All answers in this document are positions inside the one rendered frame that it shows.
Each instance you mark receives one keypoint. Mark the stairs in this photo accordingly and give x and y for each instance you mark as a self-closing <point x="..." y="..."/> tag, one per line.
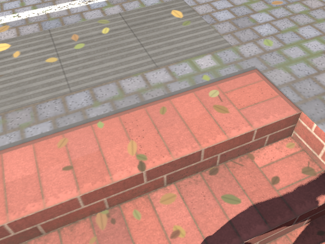
<point x="260" y="187"/>

